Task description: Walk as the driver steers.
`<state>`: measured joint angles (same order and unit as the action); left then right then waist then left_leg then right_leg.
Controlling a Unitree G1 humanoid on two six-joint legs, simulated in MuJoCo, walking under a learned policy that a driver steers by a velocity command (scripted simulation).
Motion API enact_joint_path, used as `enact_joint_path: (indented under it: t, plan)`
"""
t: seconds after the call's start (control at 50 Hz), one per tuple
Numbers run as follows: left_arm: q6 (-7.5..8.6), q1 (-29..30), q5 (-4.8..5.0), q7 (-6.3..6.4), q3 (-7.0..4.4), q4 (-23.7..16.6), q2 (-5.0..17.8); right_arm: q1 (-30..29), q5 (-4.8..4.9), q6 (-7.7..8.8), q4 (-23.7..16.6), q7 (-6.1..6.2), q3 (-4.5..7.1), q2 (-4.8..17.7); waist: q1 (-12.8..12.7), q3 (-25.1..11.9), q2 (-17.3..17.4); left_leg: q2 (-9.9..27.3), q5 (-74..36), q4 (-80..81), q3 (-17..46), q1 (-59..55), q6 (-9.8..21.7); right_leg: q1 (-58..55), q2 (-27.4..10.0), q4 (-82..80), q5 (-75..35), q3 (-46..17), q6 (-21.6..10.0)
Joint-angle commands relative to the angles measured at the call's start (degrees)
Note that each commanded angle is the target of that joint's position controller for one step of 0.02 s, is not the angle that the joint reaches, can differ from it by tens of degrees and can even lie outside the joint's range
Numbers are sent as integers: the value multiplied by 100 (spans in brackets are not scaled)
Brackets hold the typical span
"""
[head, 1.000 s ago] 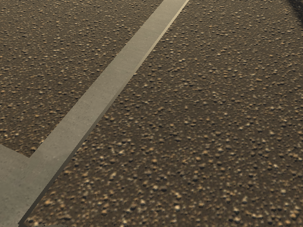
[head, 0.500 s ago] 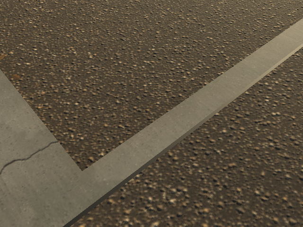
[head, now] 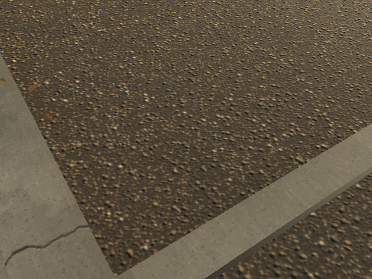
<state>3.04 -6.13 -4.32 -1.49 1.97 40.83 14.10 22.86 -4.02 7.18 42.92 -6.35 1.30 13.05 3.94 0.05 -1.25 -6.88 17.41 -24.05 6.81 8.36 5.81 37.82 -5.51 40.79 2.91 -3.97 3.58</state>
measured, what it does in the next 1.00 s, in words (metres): walks ahead: right foot, then left foot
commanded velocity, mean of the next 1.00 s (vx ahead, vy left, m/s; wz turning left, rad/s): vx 0.50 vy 0.00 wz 0.01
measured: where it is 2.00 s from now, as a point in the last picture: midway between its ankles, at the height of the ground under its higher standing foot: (217, 149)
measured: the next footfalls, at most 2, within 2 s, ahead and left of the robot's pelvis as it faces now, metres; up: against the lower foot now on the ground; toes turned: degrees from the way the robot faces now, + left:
right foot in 0.12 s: +0.25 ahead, -0.15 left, +0.00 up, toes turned +4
left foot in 0.58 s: +0.45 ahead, +0.13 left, +0.00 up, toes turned +12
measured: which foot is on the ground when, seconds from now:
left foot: down 0.00-0.14, up 0.16-0.56, down 0.58-1.00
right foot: up 0.00-0.10, down 0.12-0.58, up 0.60-1.00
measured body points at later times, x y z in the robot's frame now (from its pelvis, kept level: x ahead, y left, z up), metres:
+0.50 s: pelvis +0.29 -0.03 +0.00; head +0.30 -0.02 +0.45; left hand +0.20 +0.20 -0.14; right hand +0.55 -0.18 -0.08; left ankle +0.41 +0.13 -0.70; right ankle +0.21 -0.16 -0.74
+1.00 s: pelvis +0.54 +0.01 -0.01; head +0.55 +0.01 +0.44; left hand +0.74 +0.21 -0.11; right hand +0.47 -0.21 -0.16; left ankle +0.41 +0.12 -0.74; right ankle +0.68 -0.14 -0.69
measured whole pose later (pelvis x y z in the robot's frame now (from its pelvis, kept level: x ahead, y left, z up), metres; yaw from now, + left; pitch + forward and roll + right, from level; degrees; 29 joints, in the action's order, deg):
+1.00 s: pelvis +0.54 +0.01 -0.01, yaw -4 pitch +2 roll +3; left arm 4.4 -6.8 -5.1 -5.8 -0.2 44.2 12.6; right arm 28.5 -6.2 6.7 53.9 0.5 -1.0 11.0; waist 5.2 -2.5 -2.6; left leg 0.5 23.3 -21.5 -15.7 -0.2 -0.3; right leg 42.7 -6.3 51.0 -9.4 -2.0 -3.6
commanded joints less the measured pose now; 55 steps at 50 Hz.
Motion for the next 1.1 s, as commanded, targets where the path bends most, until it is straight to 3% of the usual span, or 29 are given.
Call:
enact_joint_path:
  t: [0.02,0.08,0.12,0.14,0.16,0.18,0.2,0.22,0.26,0.34,0.4,0.46,0.5,0.52,0.56,0.58,0.6,0.62,0.64,0.66,0.7,0.74,0.78,0.9,0.94,0.96,1.02,1.08,1.1]
  plan:
    - [107,852,24,-19,-37,-620,527,244,-6,-7,-236,-57,328,1146,78,193,478,1593,-1561,593,1485,332,1121,-565,329,-697,-181,303,-80]
    - [213,935,141,55,-45,-681,676,85,-4,-73,-111,13,349,1173,-88,173,553,1735,-1865,318,1756,-179,813,-963,412,-1209,-162,276,-407]
    - [387,-235,299,129,-236,-377,1040,-104,-80,-41,-73,69,305,1057,-648,-465,356,1120,-2789,-752,1343,486,222,-3064,331,-974,-726,383,-985]
    - [487,-1426,219,149,-330,-88,1318,423,-142,47,-189,127,95,331,-766,-1895,-860,112,-1672,-2502,723,1556,-270,-5472,-752,-764,-1704,-834,-2162]
    - [393,-2550,157,119,-280,154,1155,869,-170,137,-234,88,-29,6,-1010,-2989,-1778,-490,1797,-4144,353,3402,-559,-7509,-2024,-1601,-556,-3315,-3126]
    - [373,-2627,84,126,-300,282,1064,-225,-49,87,-321,53,115,505,-1360,-1238,-531,86,1361,-5209,300,4482,-456,-6270,-1864,-2202,970,-3310,-2345]
    - [366,-1863,172,112,-277,197,898,-450,15,52,-244,192,147,515,-1004,-315,-355,545,602,-5356,118,4559,-380,-4909,-1710,-2453,1910,-2473,-1889]
    - [334,-1371,216,143,-148,84,444,-353,-9,11,-97,304,145,552,-795,-254,-281,921,42,-5021,80,4081,-329,-4100,-1542,-2729,1733,-1897,-1776]
    - [333,-1080,186,247,-57,67,60,-531,-163,-55,-60,253,26,311,-587,-337,-278,1248,-254,-4636,3,3371,-320,-3547,-1277,-3065,396,-1038,-1712]
    - [441,-1118,63,232,-279,282,425,-1160,-17,-122,-186,143,0,234,-562,-66,-138,1307,-562,-3268,-328,3307,-511,-3176,-895,-3521,-225,61,-1827]
    - [452,-1263,39,-55,-368,468,547,-1492,-35,-259,-322,173,-88,145,-558,84,-33,1176,-1427,-1971,-667,2661,-527,-2655,-677,-3544,-841,429,-1883]
    - [447,-1406,36,-345,-424,627,650,-1790,-63,-384,-473,194,-69,302,-498,99,-260,1000,-1708,-1618,-637,2303,-439,-2653,-672,-3223,-1039,331,-1843]
    - [420,-1543,55,-397,-447,705,680,-2032,-63,-358,-539,268,-12,516,-539,161,-263,948,-1422,-1272,-636,2273,-337,-2987,-771,-2994,-779,147,-1764]
    - [393,-1559,9,-388,-443,641,695,-2051,-108,-274,-555,295,-15,513,-535,80,-259,808,-1485,-1530,-870,1734,-281,-2740,-684,-2770,-668,203,-1695]
    - [361,-1432,27,-331,-488,633,876,-1837,37,-139,-520,343,79,743,-231,-26,-173,596,-1463,-1086,-1072,598,-51,-2377,-552,-2059,-1375,239,-1483]
    - [405,-1337,-2,-306,-501,610,909,-1139,136,-54,-359,402,217,1068,121,-351,-3,651,-1673,-1086,-941,-575,187,-1910,-211,-1024,-1634,439,-1162]
    - [447,-2230,-32,-287,-277,674,126,-105,116,-37,-190,520,347,1612,106,-1848,1086,2173,-3768,-1094,582,-2854,1473,-955,362,848,555,658,-627]
    - [541,-2644,-10,-341,-129,592,-220,920,128,-84,-66,531,231,1356,326,-3018,1732,3295,-2635,-74,2925,-4297,2334,299,964,2478,3436,317,-474]
    - [533,-1459,124,-347,-295,526,300,1143,9,-5,170,566,262,1124,730,-1045,1174,2901,-1261,450,2671,-2838,1634,1395,690,3661,2997,-77,-639]
    - [516,-1270,123,-212,-322,541,365,473,99,14,186,588,204,958,361,-380,919,2818,-576,622,1812,-1551,1261,1346,327,3908,2320,-49,-754]
    - [444,-1251,-72,-84,-245,559,117,-326,151,-62,98,668,-32,240,-229,-314,310,2629,-1322,903,950,-322,1054,487,-165,3354,1536,-202,-743]
    - [330,-1091,-61,-184,-185,502,-55,-696,82,-66,-1,721,-58,92,-466,-248,298,2473,-1768,1290,289,111,937,114,-276,2862,1431,-142,-623]
    - [288,-946,39,-291,-229,494,43,-684,-14,12,87,761,8,202,-471,-113,361,2278,-1954,1527,-329,191,882,168,-250,2334,826,-46,-567]
    - [150,-542,-70,-456,-229,261,31,-37,-242,15,539,608,-40,365,-393,21,368,2395,-2212,1268,-1188,-250,845,592,-228,1328,-901,-22,-704]
    - [153,-371,-132,-467,-305,173,177,71,-242,24,584,613,-111,378,-306,141,412,2330,-1774,991,-1398,-201,734,520,-132,1553,-967,205,-787]
    - [174,-135,-84,-432,-273,66,128,383,-272,50,860,686,-173,256,-203,300,333,2456,-1491,663,-1256,-1062,565,1334,-419,1088,-1567,-351,-778]
    - [191,509,-46,-402,-268,-111,12,1127,-202,5,1120,770,-198,330,235,559,341,2616,-1511,393,-1263,-1994,479,1995,-344,602,-1360,44,-722]
    - [205,1243,-34,-489,-197,-189,-96,1579,-100,-35,1322,822,-246,163,610,1096,198,2155,-603,347,-1828,-1678,221,1383,-296,-1038,-2286,570,-777]
    - [161,1385,-23,-493,-145,-218,-176,1632,-168,-109,1323,774,-225,324,662,1143,305,2155,-348,461,-1816,-1153,323,545,-52,-1040,-2431,840,-754]
Velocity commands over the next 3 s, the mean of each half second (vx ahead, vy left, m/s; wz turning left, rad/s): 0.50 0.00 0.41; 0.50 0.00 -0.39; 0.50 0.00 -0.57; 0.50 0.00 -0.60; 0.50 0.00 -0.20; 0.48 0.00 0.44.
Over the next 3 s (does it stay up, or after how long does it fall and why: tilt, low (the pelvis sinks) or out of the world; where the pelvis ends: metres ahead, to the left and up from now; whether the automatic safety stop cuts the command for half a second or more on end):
stays up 1.54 -0.58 -0.12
